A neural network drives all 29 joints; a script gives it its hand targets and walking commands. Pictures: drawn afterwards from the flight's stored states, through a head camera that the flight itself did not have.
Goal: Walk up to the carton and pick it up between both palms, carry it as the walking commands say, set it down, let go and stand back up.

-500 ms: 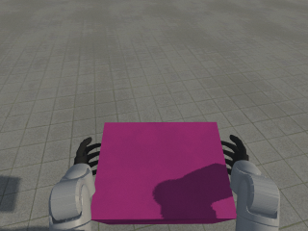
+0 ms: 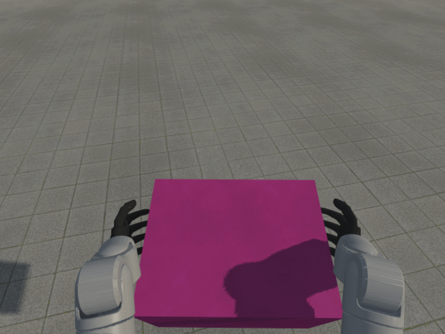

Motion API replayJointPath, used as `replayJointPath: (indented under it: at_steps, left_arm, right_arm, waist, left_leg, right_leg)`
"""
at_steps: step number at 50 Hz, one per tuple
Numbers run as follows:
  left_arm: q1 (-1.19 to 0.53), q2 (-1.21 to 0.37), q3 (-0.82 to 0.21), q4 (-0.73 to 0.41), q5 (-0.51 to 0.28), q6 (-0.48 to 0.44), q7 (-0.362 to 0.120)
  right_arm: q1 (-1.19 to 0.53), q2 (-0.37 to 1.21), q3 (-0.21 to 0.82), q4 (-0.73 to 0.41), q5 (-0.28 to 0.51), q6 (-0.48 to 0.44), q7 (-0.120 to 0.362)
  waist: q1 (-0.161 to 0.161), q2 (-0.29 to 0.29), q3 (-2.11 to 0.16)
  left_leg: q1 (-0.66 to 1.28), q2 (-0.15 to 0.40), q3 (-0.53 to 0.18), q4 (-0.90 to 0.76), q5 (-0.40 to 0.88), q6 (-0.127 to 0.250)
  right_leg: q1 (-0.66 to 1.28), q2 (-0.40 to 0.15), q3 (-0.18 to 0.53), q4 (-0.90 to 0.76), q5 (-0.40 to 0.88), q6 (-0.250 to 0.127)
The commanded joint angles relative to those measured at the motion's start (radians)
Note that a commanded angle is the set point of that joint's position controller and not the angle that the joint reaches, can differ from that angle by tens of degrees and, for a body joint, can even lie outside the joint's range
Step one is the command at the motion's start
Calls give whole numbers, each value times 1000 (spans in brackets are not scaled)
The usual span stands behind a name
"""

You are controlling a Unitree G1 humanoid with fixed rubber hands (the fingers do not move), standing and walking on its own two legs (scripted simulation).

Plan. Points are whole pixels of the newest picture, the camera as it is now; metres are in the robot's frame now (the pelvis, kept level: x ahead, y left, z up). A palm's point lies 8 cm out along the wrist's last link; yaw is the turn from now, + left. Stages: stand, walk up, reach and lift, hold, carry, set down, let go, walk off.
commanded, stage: carry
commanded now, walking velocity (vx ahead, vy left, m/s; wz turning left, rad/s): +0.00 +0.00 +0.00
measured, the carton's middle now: (233, 256) +0.26 +0.00 +0.02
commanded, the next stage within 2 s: none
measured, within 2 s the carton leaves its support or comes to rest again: neither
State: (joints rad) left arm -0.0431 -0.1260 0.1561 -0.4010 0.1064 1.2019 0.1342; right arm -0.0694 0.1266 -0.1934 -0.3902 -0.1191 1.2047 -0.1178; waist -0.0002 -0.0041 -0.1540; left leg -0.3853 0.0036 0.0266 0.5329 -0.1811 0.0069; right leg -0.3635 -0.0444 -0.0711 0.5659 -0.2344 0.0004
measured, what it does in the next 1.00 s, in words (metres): stands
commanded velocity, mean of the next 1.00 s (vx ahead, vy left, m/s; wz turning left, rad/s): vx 0.00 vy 0.00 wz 0.00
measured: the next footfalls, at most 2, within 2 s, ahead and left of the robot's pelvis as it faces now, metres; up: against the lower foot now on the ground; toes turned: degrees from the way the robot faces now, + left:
none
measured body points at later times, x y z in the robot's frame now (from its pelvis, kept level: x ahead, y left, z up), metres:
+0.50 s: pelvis -0.01 -0.01 +0.00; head -0.04 -0.01 +0.45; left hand +0.24 +0.17 +0.08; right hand +0.24 -0.20 +0.08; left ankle +0.06 +0.12 -0.73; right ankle +0.04 -0.12 -0.73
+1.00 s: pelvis -0.01 -0.01 +0.00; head -0.03 -0.01 +0.45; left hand +0.24 +0.17 +0.07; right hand +0.25 -0.20 +0.08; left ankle +0.06 +0.12 -0.73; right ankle +0.04 -0.12 -0.73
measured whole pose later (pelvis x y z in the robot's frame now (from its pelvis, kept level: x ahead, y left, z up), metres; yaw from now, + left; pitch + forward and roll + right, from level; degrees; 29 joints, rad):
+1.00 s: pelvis -0.01 -0.01 +0.00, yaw +0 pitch +2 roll +0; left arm -0.04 -0.13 0.16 -0.40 0.11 1.15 0.13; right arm -0.06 0.13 -0.18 -0.38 -0.12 1.14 -0.11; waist 0.00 0.00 -0.10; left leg -0.40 0.02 0.01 0.55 -0.18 -0.01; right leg -0.38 -0.03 -0.07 0.58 -0.23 -0.02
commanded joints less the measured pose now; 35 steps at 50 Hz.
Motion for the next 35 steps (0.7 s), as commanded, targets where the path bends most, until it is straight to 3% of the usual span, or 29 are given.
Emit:
replayJointPath:
  at_steps: [1,2,3,4,5,6,7,8,10,11,12,13,15,16,17,18,21,22,23,24,25,26,28,29,30,31,32,34,35]
  left_arm:
    - [-493,-794,-735,-124,-377,2,-223]
    - [-523,-766,-704,-103,-359,0,-209]
    - [-577,-790,-727,-155,-368,-8,-211]
    - [-533,-766,-710,-96,-359,3,-215]
    - [-549,-839,-754,-157,-396,2,-226]
    - [-526,-821,-729,-120,-383,-1,-222]
    - [-546,-803,-751,-152,-393,-7,-222]
    - [-520,-796,-747,-163,-403,-9,-228]
    - [-589,-785,-741,-132,-378,-5,-215]
    - [-526,-789,-732,-140,-378,-2,-216]
    - [-533,-783,-707,-84,-351,-15,-218]
    - [-551,-802,-745,-124,-373,-11,-216]
    - [-602,-835,-770,-163,-404,-19,-220]
    - [-483,-796,-711,-101,-383,-10,-222]
    - [-543,-785,-713,-94,-377,-33,-226]
    - [-574,-809,-757,-193,-410,-34,-223]
    - [-537,-787,-695,-74,-363,-28,-227]
    - [-617,-804,-730,-115,-384,-32,-227]
    - [-516,-850,-757,-175,-404,-31,-230]
    - [-490,-734,-650,-2,-321,-49,-227]
    - [-473,-751,-680,-48,-332,-51,-225]
    - [-554,-851,-785,-234,-415,-54,-233]
    - [-544,-797,-718,-111,-358,-50,-222]
    - [-588,-840,-778,-208,-408,-48,-227]
    - [-490,-743,-674,-39,-333,-45,-223]
    - [-543,-807,-769,-207,-396,-44,-221]
    - [-488,-778,-702,-67,-355,-43,-221]
    - [-635,-772,-727,-106,-373,-71,-231]
    - [-507,-845,-746,-137,-386,-45,-228]
  right_arm:
    - [-455,794,742,-93,389,-1,219]
    - [-474,794,738,-30,383,11,216]
    - [-519,827,767,-80,404,5,221]
    - [-515,773,740,-83,381,0,215]
    - [-526,832,782,-170,404,-6,214]
    - [-525,825,770,-128,396,1,209]
    - [-467,814,749,-101,383,-1,213]
    - [-465,817,767,-119,392,-6,209]
    - [-528,791,736,-86,376,-5,207]
    - [-491,795,751,-112,382,-2,203]
    - [-514,789,722,-63,375,-18,218]
    - [-505,801,733,-95,385,-16,220]
    - [-499,837,747,-99,380,-14,211]
    - [-480,789,756,-116,377,-9,203]
    - [-497,787,711,-66,356,-31,208]
    - [-471,844,757,-103,385,-23,208]
    - [-528,806,743,-78,368,-27,206]
    - [-600,825,766,-114,387,-32,207]
    - [-504,848,798,-189,406,-28,213]
    - [-452,743,687,23,326,-41,214]
    - [-479,777,731,-36,366,-50,217]
    - [-492,872,804,-195,418,-51,219]
    - [-519,818,752,-81,381,-41,213]
    - [-484,851,781,-137,387,-38,214]
    - [-462,761,707,-6,343,-42,215]
    - [-441,853,770,-102,390,-36,217]
    - [-457,799,738,-38,368,-38,214]
    - [-580,786,743,-82,366,-70,214]
    - [-526,841,794,-182,400,-46,210]
  waist:
    - [6,55,-159]
    - [8,8,-128]
    - [8,-30,-133]
    - [4,-14,-134]
    - [6,-2,-151]
    - [5,-63,-135]
    - [6,6,-200]
    - [6,-16,-232]
    - [8,23,-146]
    - [7,19,-162]
    - [9,59,-181]
    - [7,84,-165]
    - [3,-6,-168]
    - [4,-62,-135]
    - [3,2,-205]
    - [2,-38,-200]
    - [3,-50,-177]
    - [2,-76,-179]
    - [2,-68,-203]
    - [1,-17,-198]
    - [7,25,-200]
    - [6,5,-246]
    - [3,22,-174]
    - [-2,15,-152]
    - [3,15,-180]
    - [5,6,-177]
    - [6,13,-208]
    - [1,-68,-177]
    - [1,-67,-173]
  left_leg:
    - [35,90,-132,-149,-115,18]
    - [37,84,-120,-124,-113,25]
    - [44,86,-126,-135,-142,27]
    - [69,85,-125,-137,-145,23]
    - [40,74,-100,-118,-97,22]
    - [70,63,-90,-90,-95,21]
    - [108,80,-118,-114,-53,32]
    - [134,92,-123,-95,3,30]
    - [44,88,-130,-149,-169,27]
    - [54,98,-140,-144,-136,28]
    - [56,95,-136,-149,-127,26]
    - [59,91,-114,-147,-136,14]
    - [58,72,-109,-118,-109,20]
    - [72,75,-101,-100,-85,23]
    - [108,82,-114,-110,-35,37]
    - [95,77,-100,-76,-17,25]
    - [76,69,-109,-101,-120,36]
    - [79,64,-97,-80,-78,25]
    - [96,54,-79,-62,-80,27]
    - [115,78,-107,-86,-4,34]
    - [109,88,-120,-81,34,38]
    - [105,89,-113,-73,45,29]
    - [93,91,-115,-100,-66,27]
    - [46,81,-110,-116,-92,27]
    - [70,89,-129,-122,-75,31]
    - [38,76,-101,-101,-97,21]
    - [81,75,-107,-99,-65,34]
    - [93,74,-103,-80,-44,21]
    - [75,53,-72,-58,-76,18]
  right_leg:
    - [54,-52,72,-92,-69,-11]
    - [36,-72,96,-124,-30,-15]
    - [22,-82,114,-144,-106,-22]
    - [16,-66,119,-154,-114,-28]
    - [39,-95,127,-163,-92,-29]
    - [10,-96,140,-191,-94,-23]
    - [40,-81,119,-136,-59,-25]
    - [62,-69,96,-118,-20,-18]
    - [17,-66,97,-119,-129,-17]
    - [41,-64,94,-109,-82,-30]
    - [53,-65,102,-102,-63,-28]
    - [26,-61,88,-105,-74,-26]
    - [22,-83,132,-147,-96,-34]
    - [3,-82,114,-158,-77,-19]
    - [42,-71,101,-120,-57,-19]
    - [57,-81,123,-152,-31,-35]
    - [25,-88,127,-165,-159,-36]
    - [27,-97,124,-176,-136,-27]
    - [11,-112,161,-196,-149,-42]
    - [16,-96,128,-143,-70,-40]
    - [33,-77,112,-120,-10,-30]
    - [81,-76,102,-109,-7,-37]
    - [19,-72,118,-133,-108,-37]
    - [20,-74,116,-140,-128,-40]
    - [46,-65,105,-111,-106,-34]
    - [68,-81,113,-145,-95,-34]
    - [54,-90,134,-143,-64,-36]
    - [20,-86,134,-166,-99,-38]
    - [6,-96,140,-186,-166,-43]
